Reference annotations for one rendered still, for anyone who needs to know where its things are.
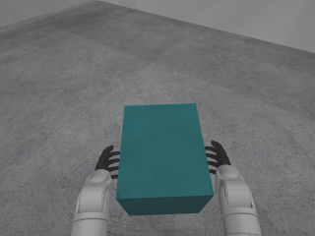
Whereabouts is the carton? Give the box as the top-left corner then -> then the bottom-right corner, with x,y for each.
115,103 -> 214,216

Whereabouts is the right robot forearm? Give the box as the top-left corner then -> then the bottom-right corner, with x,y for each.
215,164 -> 263,236

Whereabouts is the left robot forearm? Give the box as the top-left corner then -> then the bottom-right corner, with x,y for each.
71,169 -> 113,236

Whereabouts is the right robot hand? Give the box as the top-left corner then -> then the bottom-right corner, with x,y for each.
205,141 -> 231,175

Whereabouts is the left robot hand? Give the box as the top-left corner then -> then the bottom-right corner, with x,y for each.
95,146 -> 120,179

